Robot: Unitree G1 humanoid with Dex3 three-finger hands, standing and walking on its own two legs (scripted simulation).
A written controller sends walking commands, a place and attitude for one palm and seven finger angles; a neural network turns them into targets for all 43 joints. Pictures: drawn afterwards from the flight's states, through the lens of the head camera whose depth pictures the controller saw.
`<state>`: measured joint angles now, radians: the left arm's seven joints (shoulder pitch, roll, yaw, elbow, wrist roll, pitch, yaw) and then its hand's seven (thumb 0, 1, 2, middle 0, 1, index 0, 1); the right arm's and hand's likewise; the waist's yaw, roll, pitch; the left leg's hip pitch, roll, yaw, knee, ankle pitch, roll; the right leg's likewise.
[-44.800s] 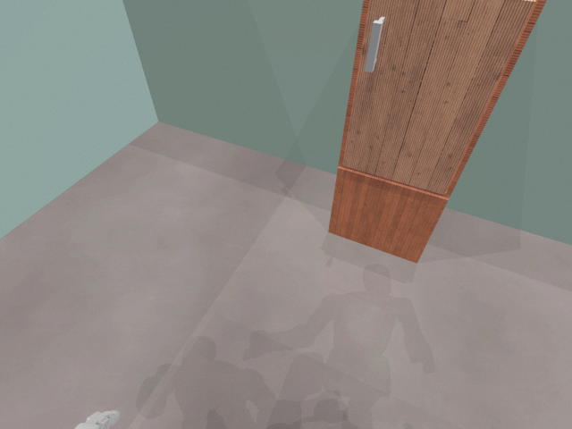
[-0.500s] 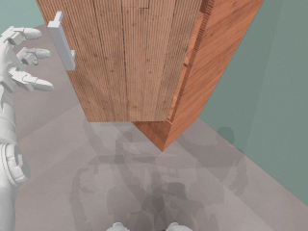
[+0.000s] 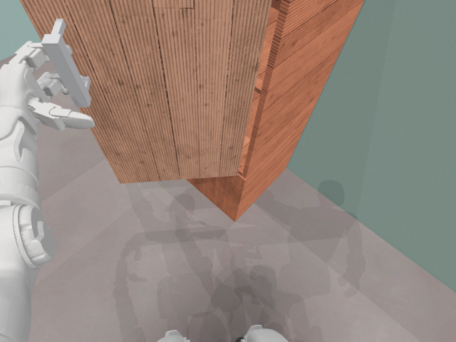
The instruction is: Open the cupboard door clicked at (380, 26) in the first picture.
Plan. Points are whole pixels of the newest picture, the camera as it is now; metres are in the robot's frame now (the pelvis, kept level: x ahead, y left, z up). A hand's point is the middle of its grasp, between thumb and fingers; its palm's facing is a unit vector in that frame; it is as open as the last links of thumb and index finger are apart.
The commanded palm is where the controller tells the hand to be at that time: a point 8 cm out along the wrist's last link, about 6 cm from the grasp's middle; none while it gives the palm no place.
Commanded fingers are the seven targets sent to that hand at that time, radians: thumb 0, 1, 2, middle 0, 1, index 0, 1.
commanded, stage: slide the fingers in behind the handle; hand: left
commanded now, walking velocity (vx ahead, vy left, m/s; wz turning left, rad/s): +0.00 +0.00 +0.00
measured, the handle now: (72, 65) +0.56 +0.22 +0.14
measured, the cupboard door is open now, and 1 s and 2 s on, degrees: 49 49 50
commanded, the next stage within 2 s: close the thumb around the handle in 0.96 s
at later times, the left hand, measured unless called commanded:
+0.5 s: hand (84, 89) +0.50 +0.19 +0.14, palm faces +0.00 -1.00 +0.01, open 14.0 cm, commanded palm +0.48 +0.24 +0.13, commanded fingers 0.00 -0.50 0.30 -0.30 -1.20 -0.30 -1.20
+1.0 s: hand (85, 90) +0.50 +0.19 +0.14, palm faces +0.02 -1.00 +0.00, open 14.1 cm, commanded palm +0.48 +0.23 +0.13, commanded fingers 0.00 -0.50 0.30 -0.30 -1.20 -0.30 -1.20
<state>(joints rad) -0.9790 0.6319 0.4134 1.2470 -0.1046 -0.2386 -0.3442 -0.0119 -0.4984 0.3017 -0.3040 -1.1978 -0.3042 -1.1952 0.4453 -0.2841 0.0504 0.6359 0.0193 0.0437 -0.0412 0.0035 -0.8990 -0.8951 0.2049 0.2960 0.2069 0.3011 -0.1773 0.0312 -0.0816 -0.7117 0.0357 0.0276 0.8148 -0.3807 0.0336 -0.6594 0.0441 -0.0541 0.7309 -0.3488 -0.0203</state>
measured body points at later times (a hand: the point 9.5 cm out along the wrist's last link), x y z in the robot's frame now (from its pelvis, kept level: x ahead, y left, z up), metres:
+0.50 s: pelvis +0.00 +0.00 +0.00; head +0.09 +0.01 +0.44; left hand +0.50 +0.24 +0.14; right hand +0.02 -0.27 -0.11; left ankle +0.00 +0.09 -0.71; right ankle +0.00 -0.11 -0.71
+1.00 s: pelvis +0.00 +0.00 +0.00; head +0.09 +0.01 +0.44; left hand +0.50 +0.24 +0.14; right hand +0.01 -0.27 -0.11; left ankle +0.00 +0.09 -0.71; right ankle +0.00 -0.11 -0.71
